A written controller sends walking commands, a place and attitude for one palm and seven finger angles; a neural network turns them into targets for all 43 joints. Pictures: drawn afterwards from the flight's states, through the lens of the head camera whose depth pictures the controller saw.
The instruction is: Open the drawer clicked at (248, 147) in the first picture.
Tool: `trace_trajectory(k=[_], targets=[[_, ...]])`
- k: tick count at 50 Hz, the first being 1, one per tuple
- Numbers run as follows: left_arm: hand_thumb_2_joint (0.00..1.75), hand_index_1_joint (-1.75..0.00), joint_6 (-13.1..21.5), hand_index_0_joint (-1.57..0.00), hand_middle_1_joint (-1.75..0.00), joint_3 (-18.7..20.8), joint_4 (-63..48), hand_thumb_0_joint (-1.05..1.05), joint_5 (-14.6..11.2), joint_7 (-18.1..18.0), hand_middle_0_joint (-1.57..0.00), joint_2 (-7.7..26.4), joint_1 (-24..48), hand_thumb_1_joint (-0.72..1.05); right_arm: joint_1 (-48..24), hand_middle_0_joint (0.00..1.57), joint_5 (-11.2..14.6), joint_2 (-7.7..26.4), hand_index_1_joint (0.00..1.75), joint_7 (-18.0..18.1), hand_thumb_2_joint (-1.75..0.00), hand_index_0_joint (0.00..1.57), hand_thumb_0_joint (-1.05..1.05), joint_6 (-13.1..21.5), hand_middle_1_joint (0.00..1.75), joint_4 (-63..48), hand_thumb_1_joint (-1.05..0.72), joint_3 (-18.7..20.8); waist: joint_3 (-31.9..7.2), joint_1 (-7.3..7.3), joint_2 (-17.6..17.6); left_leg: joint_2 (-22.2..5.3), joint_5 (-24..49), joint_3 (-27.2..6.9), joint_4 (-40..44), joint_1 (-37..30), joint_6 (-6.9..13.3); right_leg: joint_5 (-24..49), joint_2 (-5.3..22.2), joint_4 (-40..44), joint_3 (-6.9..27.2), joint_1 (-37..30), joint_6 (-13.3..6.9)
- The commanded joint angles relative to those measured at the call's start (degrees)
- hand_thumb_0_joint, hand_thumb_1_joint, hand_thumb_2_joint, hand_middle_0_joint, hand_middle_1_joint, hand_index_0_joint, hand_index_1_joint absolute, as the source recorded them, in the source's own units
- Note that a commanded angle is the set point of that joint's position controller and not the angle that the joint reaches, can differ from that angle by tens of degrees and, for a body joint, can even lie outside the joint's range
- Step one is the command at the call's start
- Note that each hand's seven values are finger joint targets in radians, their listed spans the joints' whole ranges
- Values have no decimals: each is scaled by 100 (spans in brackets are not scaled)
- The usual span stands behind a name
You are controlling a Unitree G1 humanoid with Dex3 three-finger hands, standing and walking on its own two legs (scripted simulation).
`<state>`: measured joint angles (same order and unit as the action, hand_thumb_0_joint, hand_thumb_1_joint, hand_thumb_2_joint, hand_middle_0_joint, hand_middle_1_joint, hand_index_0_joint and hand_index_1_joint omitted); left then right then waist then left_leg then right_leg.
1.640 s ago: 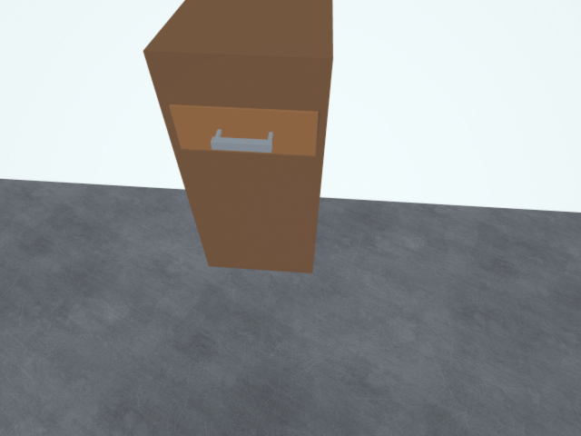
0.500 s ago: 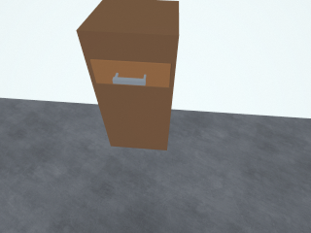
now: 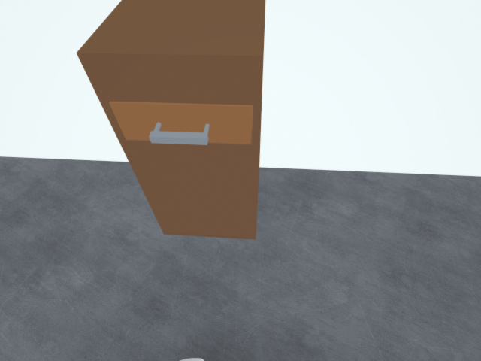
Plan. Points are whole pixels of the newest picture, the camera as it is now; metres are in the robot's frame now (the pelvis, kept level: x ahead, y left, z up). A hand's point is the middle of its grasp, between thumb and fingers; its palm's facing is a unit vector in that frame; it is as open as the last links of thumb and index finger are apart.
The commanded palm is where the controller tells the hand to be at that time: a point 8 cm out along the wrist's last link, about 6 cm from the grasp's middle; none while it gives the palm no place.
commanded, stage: take the last steps up to it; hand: left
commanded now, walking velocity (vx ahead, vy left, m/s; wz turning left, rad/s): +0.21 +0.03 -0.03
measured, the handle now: (180, 132) +0.69 +0.20 -0.08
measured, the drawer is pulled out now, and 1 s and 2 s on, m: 0.00 0.00 0.00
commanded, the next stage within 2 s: come to a stop and stand still in 0.16 s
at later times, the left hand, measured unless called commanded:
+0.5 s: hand (166, 343) +0.18 +0.16 -0.16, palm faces +0.08 -0.96 -0.26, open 7.3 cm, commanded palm none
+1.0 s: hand (158, 338) +0.19 +0.18 -0.16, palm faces +0.05 -0.96 -0.27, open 7.4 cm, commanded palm none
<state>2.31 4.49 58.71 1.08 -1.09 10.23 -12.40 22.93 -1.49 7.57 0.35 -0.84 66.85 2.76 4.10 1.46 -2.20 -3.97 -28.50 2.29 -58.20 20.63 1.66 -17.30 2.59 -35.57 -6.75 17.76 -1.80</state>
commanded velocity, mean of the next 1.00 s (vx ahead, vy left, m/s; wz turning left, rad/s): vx -0.06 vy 0.04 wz -0.01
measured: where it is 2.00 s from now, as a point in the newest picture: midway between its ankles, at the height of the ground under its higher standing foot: outside the picture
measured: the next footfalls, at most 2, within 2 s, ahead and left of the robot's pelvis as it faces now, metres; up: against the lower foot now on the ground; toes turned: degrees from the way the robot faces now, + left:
left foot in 0.16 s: +0.13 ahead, +0.13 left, +0.00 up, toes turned +7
right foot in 0.36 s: +0.18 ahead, -0.13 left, +0.00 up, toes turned -5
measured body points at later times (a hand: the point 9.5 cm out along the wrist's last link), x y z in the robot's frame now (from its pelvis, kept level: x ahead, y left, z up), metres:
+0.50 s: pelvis +0.15 -0.03 +0.01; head +0.19 -0.05 +0.45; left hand +0.18 +0.21 -0.14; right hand +0.15 -0.26 -0.16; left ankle +0.09 +0.10 -0.70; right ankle +0.14 -0.13 -0.73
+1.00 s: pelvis +0.13 -0.02 +0.01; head +0.18 -0.03 +0.45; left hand +0.18 +0.23 -0.14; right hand +0.20 -0.25 -0.15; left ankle +0.15 +0.09 -0.73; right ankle +0.10 -0.14 -0.73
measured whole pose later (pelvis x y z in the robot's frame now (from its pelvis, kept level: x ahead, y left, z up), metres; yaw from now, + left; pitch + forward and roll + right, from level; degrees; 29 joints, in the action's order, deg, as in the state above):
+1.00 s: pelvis +0.13 -0.02 +0.01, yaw +0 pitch +1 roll +1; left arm -1.1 2.5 57.9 0.8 -2.0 11.1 -10.6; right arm 9.8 -0.8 9.6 1.6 -0.6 57.5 1.6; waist 4.7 -1.1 0.0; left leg -0.6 -13.6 5.2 -29.8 16.4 0.6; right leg -18.5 1.5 -31.2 0.6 12.0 0.4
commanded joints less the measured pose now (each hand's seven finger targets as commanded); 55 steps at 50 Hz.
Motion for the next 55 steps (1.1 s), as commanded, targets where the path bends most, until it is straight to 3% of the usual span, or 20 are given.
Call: trace_trajectory(k=[1, 6, 8, 9, 12, 15, 16, 18, 23, 27, 32, 33, 35, 36, 45, 48, 49, 50, 53, 55], targets=[[90, -30, 90, -20, -30, 49, 23, 0, 87, -27, -20, 514, -601, 90, -230, 20, 21, 2, 30, -50, -90, 20, 0, 193, 30, -598, -90, 34, 124, -117, 937, -274, 309, 44, 718, 557, -31, -136, 1524, 2321, 1467, -191, -912], [90, -30, 24, -20, -30, 12, 132, 0, -20, 88, -20, 375, -633, 90, 375, 20, 11, 229, 30, 4, -90, 20, 0, 356, 30, -363, -90, 9, -8, 148, 26, 108, 1545, 486, 3252, -1733, -111, -82, 636, 1004, 617, 510, -457], [90, -30, 9, -20, -30, -72, -162, 0, -9, 140, -20, 26, -413, 90, 1126, 20, -72, 1114, 30, 121, -90, 20, 0, 362, 30, -343, -90, 227, -131, 482, -1460, -1923, 1379, -2219, 4217, -2473, 985, -1499, -244, -1391, -157, 1888, 14], [90, -30, 22, -20, -30, -79, -292, 0, 31, 124, -20, 105, 8, 90, 1187, 20, -101, 1190, 30, 144, -90, 20, 0, 338, 30, -339, -90, 240, 12, 606, -1060, -2171, 1329, -2568, 4464, -2185, 1322, -1846, -151, -2353, 206, 2158, -25], [90, -30, 44, -20, -30, -68, -312, 0, -7, 181, -20, 57, 197, 90, 302, 20, -80, 840, 30, 165, -90, 20, 0, 410, 30, -631, -90, 97, 203, 176, -896, -1695, 2837, -1490, 4274, -1489, 1025, -1072, 381, -2303, 609, 1850, 32], [90, -30, 6, -20, -30, -144, 28, 0, -41, 164, -20, -100, -446, 90, -359, 20, -37, 793, 30, 239, -90, 20, 0, 388, 30, -706, -90, 48, -389, -184, -597, -1019, 4164, -172, 3429, -1152, 477, -188, 128, -35, 230, -86, 163], [90, -30, 9, -20, -30, -135, 244, 0, -30, 137, -20, -6, -909, 90, -506, 20, 29, 780, 30, 246, -90, 20, 0, 343, 30, -701, -90, 40, -537, -393, -181, -667, 3683, 87, 2995, -1005, 185, 1026, 39, 864, 146, -715, 228], [90, -30, 45, -20, -30, -92, 293, 0, -16, 19, -20, 721, -894, 90, -258, 20, 158, 501, 30, 163, -90, 20, 0, 229, 30, -729, -90, -17, -475, -164, 1298, 37, 1050, 338, 2836, -399, -265, 3248, 1226, 1410, 1466, -1145, -196], [90, -30, -128, -20, -30, 16, 339, 0, -8, -200, -20, 851, -934, 90, -654, 20, 142, 615, 30, 208, -90, 20, 0, -66, 30, -743, -90, 129, -435, -445, 1886, 319, -367, 160, 831, 421, -291, 7758, 1779, 836, 1542, -2054, -846], [90, -30, -223, -20, -30, 161, 68, 0, 16, -234, -20, 990, -531, 90, -1144, 20, 129, 536, 30, 147, -90, 20, 0, -171, 30, -930, -90, 138, -618, -473, 1027, 396, -221, -196, 770, 486, -321, 6323, 1799, 988, 1427, -2058, -1082], [90, -30, -274, -20, -30, 173, -170, 0, 19, -190, -20, 953, 126, 90, -666, 20, 89, 570, 30, 96, -90, 20, 0, -173, 30, -914, -90, 165, -609, -64, 1103, 374, 1382, -6, 2772, -713, -305, 4270, 1321, 799, 949, -1130, -607], [90, -30, -295, -20, -30, 146, -190, 0, 5, -184, -20, 848, 134, 90, -473, 20, 75, 629, 30, 80, -90, 20, 0, -116, 30, -855, -90, 180, -719, 20, 716, 134, 2478, -69, 3464, -1327, -271, 3166, 1050, 483, 776, -778, -343], [90, -30, -379, -20, -30, 16, -314, 0, -57, -184, -20, 401, -176, 90, -533, 20, -32, 1392, 30, 127, -90, 20, 0, -57, 30, -1049, -90, 262, -755, 0, -1440, -1830, 5576, -1812, 3919, -1487, 892, -1778, -93, -1222, 343, 258, 206], [90, -30, -406, -20, -30, 0, -364, 0, -28, -180, -20, 482, -48, 90, -574, 20, -56, 1407, 30, 174, -90, 20, 0, -72, 30, -1105, -90, 225, -560, 75, -806, -1845, 5177, -1732, 3910, -909, 1192, -2070, -236, -2169, 743, 141, 132], [90, -30, -372, -20, -30, -115, -302, 0, -41, -31, -20, 331, 26, 90, -898, 20, -11, 1134, 30, 223, -90, 20, 0, 62, 30, -1098, -90, 116, -628, -99, -579, -1117, 4075, -936, 3830, -1366, 815, -915, -113, -446, 542, -153, 236], [90, -30, -242, -20, -30, -118, -119, 0, -2, -72, -20, 564, -345, 90, -889, 20, 100, 919, 30, 176, -90, 20, 0, 80, 30, -1008, -90, 117, -656, -206, 167, -450, 2905, -566, 3240, -1024, 200, 1040, 102, 1451, 1000, -955, 102], [90, -30, -85, -20, -30, -216, -143, 0, 58, -300, -20, 624, -981, 90, -1477, 20, 181, 1140, 30, 100, -90, 20, 0, 202, 30, -1515, -90, 106, -1050, -486, 681, -409, 2947, -138, 2162, -1303, -87, 3107, 605, 1449, 1419, -733, 193], [90, -30, 1, -20, -30, -254, -458, 0, 46, -271, -20, 1009, -390, 90, -1175, 20, 145, 698, 30, -11, -90, 20, 0, 150, 30, -1725, -90, 48, -978, -63, 992, 226, 852, -54, 2318, -596, -198, 2268, 1136, 1416, 2124, -667, -171], [90, -30, 103, -20, -30, -189, -594, 0, 11, -261, -20, 964, -376, 90, -1017, 20, 93, 672, 30, -45, -90, 20, 0, 101, 30, -1618, -90, -17, -1051, -42, 1086, 284, 945, -15, 2347, -212, -89, 3960, 829, 775, 1751, -1500, -471], [90, -30, 40, -20, -30, -248, -618, 0, -28, -248, -20, 884, -342, 90, -833, 20, 109, 673, 30, 1, -90, 20, 0, 113, 30, -1513, -90, -58, -746, 39, 735, 186, 1796, -150, 2792, -812, -33, 3043, 598, 773, 1485, -831, -305]])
